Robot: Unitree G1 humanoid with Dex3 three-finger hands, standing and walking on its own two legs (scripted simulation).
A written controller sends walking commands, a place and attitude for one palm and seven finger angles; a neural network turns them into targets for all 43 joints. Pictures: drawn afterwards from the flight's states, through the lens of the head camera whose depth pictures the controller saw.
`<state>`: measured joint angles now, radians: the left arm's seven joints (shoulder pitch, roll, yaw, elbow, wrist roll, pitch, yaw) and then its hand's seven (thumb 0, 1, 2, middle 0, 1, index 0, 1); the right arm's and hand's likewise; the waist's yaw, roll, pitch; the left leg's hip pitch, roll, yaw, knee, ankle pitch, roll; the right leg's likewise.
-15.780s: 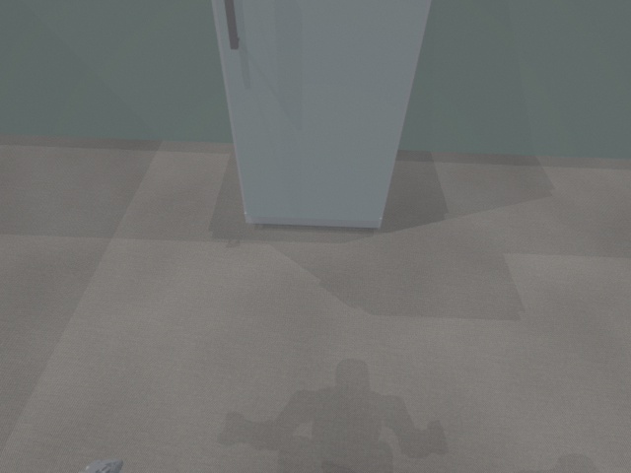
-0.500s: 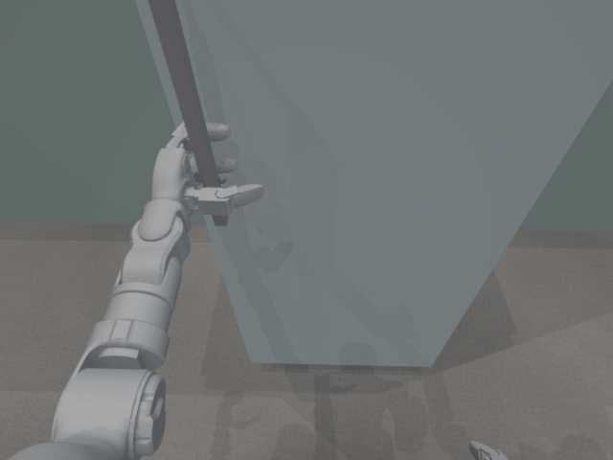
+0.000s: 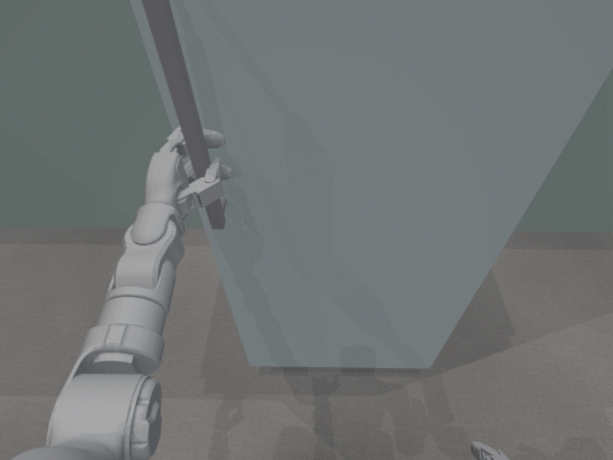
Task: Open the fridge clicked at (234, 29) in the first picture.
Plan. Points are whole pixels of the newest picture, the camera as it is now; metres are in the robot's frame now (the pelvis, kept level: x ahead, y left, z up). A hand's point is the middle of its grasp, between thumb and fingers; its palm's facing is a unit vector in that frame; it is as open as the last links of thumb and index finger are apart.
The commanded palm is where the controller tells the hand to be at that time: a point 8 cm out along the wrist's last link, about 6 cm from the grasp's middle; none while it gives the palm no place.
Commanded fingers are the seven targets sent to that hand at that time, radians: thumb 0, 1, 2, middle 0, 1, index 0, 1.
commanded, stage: grip the handle and tug to test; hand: left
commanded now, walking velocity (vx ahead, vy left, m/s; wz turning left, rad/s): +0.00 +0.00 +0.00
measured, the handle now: (194, 116) +0.48 +0.15 +0.22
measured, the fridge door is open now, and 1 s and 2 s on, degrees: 0 10 32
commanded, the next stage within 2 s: pull the door a little, standing still in 0.56 s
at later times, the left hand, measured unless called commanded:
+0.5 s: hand (215, 191) +0.41 +0.13 +0.16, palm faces +0.01 -1.00 +0.00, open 5.5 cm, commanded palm +0.37 +0.17 +0.15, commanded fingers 0.00 0.90 0.90 -0.45 -1.40 -0.45 -1.40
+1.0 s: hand (213, 234) +0.34 +0.12 +0.16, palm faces -0.03 -1.00 +0.00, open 5.7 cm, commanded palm +0.31 +0.17 +0.15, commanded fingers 0.00 0.90 0.90 -0.45 -1.40 -0.45 -1.40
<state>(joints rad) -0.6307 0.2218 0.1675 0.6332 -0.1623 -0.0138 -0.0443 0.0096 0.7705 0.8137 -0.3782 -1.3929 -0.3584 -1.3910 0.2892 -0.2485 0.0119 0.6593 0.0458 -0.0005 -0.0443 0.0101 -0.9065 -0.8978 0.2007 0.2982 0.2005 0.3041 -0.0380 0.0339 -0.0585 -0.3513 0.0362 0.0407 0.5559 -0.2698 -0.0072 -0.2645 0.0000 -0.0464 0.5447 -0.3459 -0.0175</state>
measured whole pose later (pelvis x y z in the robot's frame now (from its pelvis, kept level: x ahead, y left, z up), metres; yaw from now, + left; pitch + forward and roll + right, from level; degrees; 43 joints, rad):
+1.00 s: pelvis +0.00 +0.00 +0.01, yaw -1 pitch -1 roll +1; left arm -0.21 0.16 0.10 0.10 -0.19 0.14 -0.06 0.01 0.74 0.76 -0.39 -1.39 -0.35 -1.37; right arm 0.21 -0.23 0.04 0.56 0.05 0.04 -0.04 0.01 -0.91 -0.90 0.20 0.30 0.20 0.30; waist -0.01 0.04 -0.06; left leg -0.22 0.04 0.05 0.48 -0.25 -0.01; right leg -0.15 0.00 -0.03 0.49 -0.33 -0.02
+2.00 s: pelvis -0.07 -0.12 -0.02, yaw +10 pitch -2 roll +1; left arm 0.23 0.20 -0.02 -0.51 -0.05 0.01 0.07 -0.04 0.67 0.76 -0.47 -1.40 -0.25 -1.34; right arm 0.19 -0.18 -0.03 0.69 -0.01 -0.10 -0.11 0.01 -0.91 -0.90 0.20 0.30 0.20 0.30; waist -0.07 0.01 0.07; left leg -0.39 0.05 -0.04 0.65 -0.23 -0.01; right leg -0.35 0.05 -0.25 0.77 -0.37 -0.04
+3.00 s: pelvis +0.14 -0.46 +0.00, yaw +66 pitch +1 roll -2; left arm 0.03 0.31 0.23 -0.36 -0.07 -0.06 0.09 -0.06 0.64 0.81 -0.45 -1.40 -0.32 -1.34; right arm 0.15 -0.16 0.00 0.62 -0.01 -0.09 -0.08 0.01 -0.91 -0.90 0.20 0.30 0.21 0.31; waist 0.00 0.01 0.21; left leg -0.30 0.11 -0.01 0.53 -0.24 -0.05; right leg -0.49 -0.02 -0.03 0.91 -0.40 0.05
